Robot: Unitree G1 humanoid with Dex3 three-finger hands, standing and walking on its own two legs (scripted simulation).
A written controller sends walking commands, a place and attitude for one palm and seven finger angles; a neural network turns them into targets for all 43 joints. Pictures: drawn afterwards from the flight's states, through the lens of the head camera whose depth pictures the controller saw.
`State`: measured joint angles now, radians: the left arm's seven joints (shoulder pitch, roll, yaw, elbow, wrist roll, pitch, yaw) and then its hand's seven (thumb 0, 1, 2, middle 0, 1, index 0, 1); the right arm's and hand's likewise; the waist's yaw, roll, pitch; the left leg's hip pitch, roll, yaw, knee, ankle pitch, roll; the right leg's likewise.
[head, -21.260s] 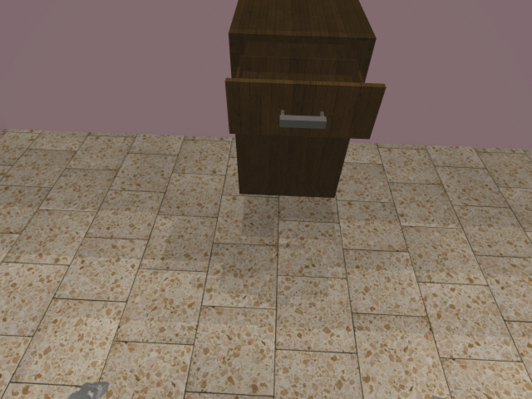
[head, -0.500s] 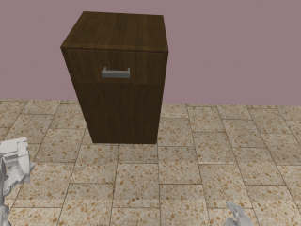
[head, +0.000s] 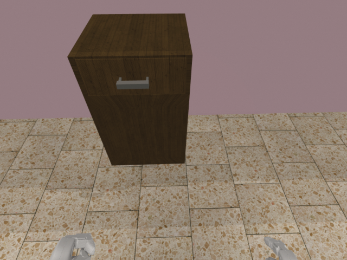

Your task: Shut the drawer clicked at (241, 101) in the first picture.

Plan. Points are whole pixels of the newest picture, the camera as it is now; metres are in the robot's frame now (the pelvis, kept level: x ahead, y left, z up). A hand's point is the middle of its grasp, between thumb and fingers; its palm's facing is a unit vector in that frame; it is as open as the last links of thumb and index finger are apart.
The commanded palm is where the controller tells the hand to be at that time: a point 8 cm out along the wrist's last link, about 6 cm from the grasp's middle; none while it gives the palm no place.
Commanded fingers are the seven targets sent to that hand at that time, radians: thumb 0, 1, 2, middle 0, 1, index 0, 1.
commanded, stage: let the arm hang, fingers relaxed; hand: left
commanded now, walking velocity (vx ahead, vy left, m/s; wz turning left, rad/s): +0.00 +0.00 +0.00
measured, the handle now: (133, 81) +0.80 +0.21 -0.06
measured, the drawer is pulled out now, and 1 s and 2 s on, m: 0.00 0.00 0.00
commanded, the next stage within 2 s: look to check the result in 0.90 s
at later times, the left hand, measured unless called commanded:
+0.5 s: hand out of the picture -0.02 +0.21 -0.15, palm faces +0.02 -0.96 -0.27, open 6.5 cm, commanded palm none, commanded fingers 0.00 0.90 0.90 -0.20 -0.30 -0.20 -0.30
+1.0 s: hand out of the picture +0.05 +0.16 -0.16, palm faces +0.01 -0.98 -0.20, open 7.3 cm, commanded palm none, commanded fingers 0.00 0.90 0.90 -0.20 -0.30 -0.20 -0.30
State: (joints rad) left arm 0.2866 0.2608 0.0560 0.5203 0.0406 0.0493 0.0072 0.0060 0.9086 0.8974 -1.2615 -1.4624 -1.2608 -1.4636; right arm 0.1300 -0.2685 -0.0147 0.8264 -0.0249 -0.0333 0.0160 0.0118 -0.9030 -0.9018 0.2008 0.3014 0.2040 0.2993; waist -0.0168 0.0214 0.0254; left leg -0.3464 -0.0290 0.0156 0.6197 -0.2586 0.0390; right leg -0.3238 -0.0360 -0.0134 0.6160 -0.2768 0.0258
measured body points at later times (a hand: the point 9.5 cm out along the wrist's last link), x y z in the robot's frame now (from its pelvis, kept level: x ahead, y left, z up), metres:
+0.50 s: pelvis +0.00 -0.01 +0.01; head +0.02 -0.01 +0.46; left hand -0.02 +0.26 -0.13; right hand +0.01 -0.24 -0.15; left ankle +0.04 +0.10 -0.73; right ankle +0.03 -0.14 -0.73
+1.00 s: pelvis +0.02 -0.02 +0.02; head +0.04 -0.02 +0.47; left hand +0.05 +0.21 -0.14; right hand +0.02 -0.25 -0.14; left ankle +0.04 +0.10 -0.73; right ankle +0.03 -0.14 -0.73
